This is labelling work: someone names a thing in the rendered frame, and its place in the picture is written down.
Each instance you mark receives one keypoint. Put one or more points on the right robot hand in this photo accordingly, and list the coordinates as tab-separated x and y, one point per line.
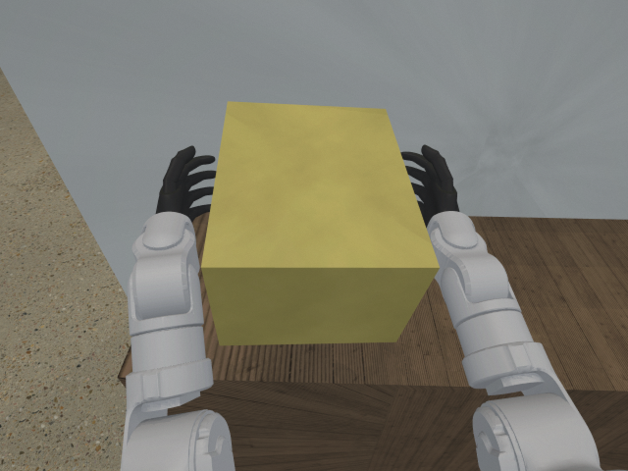
437	192

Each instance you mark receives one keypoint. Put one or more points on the right robot forearm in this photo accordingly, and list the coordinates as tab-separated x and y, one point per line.
500	354

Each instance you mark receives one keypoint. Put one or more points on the robot right upper arm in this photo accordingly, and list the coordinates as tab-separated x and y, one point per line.
536	432

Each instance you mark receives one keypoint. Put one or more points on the carton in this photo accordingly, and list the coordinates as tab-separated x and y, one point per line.
314	234

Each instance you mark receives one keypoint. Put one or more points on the robot left upper arm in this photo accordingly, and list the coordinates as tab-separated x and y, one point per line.
193	441

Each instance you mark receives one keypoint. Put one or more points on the left robot forearm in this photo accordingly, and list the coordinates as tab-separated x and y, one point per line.
169	364

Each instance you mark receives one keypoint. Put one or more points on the left robot hand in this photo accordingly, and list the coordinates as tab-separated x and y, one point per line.
174	195

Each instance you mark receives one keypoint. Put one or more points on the pedestal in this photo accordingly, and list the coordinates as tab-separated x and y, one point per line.
407	405

